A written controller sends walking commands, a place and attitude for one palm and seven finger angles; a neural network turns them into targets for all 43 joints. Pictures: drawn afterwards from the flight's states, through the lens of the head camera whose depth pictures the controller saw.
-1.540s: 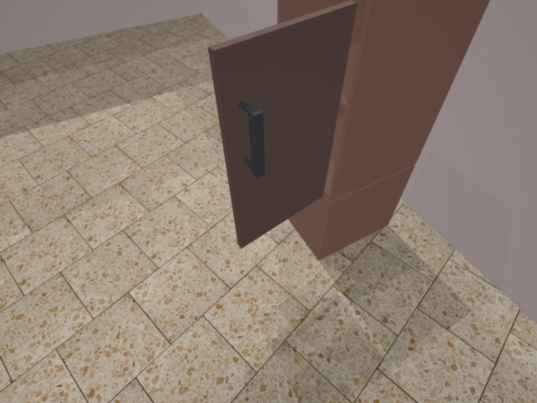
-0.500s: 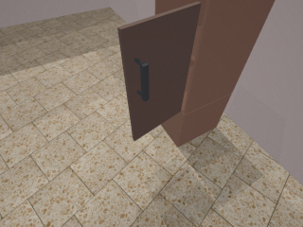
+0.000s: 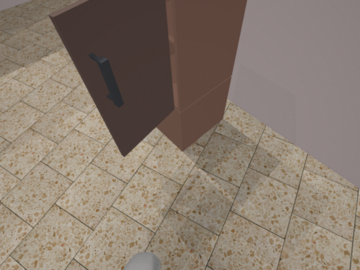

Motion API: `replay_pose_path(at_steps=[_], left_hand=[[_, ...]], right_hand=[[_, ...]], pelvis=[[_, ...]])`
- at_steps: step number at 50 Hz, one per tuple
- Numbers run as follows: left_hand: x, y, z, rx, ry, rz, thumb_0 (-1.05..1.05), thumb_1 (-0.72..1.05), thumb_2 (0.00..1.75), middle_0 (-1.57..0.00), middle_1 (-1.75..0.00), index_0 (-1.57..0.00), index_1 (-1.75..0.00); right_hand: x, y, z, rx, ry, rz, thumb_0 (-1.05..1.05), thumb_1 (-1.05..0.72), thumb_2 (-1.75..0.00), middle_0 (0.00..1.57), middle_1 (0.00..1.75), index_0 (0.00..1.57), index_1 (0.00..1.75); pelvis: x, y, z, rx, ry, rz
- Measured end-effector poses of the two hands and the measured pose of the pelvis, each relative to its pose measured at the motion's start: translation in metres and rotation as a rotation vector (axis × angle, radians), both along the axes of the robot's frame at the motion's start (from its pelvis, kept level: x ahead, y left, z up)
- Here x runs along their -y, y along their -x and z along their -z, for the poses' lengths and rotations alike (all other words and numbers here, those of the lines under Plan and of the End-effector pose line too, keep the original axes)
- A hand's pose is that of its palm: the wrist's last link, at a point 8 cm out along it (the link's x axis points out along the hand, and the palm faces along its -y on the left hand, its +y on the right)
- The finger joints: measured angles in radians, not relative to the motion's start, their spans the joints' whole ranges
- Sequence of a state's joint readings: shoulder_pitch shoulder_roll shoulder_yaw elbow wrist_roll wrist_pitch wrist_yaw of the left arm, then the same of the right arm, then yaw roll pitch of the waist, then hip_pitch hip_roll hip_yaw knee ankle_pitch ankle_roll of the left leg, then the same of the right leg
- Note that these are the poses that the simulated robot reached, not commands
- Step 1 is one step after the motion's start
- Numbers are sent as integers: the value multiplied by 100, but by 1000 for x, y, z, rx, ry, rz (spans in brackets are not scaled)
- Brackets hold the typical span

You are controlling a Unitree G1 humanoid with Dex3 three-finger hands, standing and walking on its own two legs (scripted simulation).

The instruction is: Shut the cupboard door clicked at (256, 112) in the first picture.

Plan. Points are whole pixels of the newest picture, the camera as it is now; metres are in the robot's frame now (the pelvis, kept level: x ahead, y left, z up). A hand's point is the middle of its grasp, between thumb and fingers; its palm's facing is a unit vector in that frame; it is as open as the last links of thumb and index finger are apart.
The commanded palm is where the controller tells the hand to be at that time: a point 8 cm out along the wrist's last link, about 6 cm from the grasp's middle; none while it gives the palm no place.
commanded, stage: walk to a spot facing it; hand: left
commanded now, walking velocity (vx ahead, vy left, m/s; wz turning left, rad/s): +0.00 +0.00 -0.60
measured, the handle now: (107, 81) +0.56 +0.25 +0.06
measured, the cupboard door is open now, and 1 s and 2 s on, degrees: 99 99 99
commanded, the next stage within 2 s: none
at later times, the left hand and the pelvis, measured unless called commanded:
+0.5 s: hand (114, 251) +0.17 +0.20 -0.17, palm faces -0.25 -0.92 -0.29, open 7.4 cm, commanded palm none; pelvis +0.00 +0.00 -0.02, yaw -17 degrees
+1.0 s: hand (164, 231) +0.22 +0.07 -0.16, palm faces -0.58 -0.78 -0.25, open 7.4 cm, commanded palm none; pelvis +0.00 -0.03 -0.02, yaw -37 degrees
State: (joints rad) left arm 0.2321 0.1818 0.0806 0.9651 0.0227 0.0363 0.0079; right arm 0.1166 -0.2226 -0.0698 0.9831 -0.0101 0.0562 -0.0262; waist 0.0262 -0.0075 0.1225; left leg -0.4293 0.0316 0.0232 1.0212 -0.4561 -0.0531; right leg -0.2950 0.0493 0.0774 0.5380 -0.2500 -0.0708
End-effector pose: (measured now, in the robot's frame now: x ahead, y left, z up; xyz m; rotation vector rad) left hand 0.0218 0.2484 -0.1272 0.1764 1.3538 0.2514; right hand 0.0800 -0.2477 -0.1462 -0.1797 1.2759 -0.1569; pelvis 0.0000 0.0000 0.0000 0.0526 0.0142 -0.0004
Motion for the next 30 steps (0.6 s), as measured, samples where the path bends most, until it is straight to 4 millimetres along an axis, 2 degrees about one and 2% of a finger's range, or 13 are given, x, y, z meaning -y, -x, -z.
replay_pose_path(at_steps=[7,10,12,17,21,24,27,30], left_hand=[[-9,-19,0,-8,13,85,0,90,90,-21,-30,-21,-30],[-20,-34,5,5,16,121,0,90,90,-21,-30,-21,-30],[-27,-47,14,24,24,143,0,90,90,-21,-30,-21,-30],[-30,-91,10,106,26,207,1,91,90,-20,-30,-20,-30],[-15,-124,2,159,22,295,1,91,90,-20,-30,-20,-29],[-1,-145,8,193,1,375,0,91,90,-20,-30,-20,-30],[12,-152,10,174,-10,430,0,91,90,-20,-30,-20,-30],[23,-155,11,137,0,476,0,91,90,-20,-30,-20,-30]], right_hand=[[-3,-25,-21,135,20,57,1,-91,-90,20,30,20,30],[-7,-27,-26,177,41,81,1,-91,-90,20,30,20,30],[-7,-23,-23,208,69,89,1,-91,-90,20,30,20,30],[-8,13,-22,126,85,91,1,-91,-90,20,30,20,30],[2,45,-14,73,73,158,1,-91,-90,20,30,20,30],[18,68,2,61,62,237,1,-91,-90,20,30,20,30],[29,88,6,33,74,307,1,-91,-90,20,30,20,30],[31,100,-4,32,91,361,1,-91,-90,20,30,20,30]], pelvis=[[-8,-1,-5,-19,-2,100],[-16,-1,-3,-24,8,138],[-24,-3,7,-35,49,147],[-21,0,5,-15,53,183],[-13,-2,6,-5,79,242],[-1,-4,21,-6,54,290],[-1,-1,22,-1,56,330],[-3,-1,16,-4,39,375]])
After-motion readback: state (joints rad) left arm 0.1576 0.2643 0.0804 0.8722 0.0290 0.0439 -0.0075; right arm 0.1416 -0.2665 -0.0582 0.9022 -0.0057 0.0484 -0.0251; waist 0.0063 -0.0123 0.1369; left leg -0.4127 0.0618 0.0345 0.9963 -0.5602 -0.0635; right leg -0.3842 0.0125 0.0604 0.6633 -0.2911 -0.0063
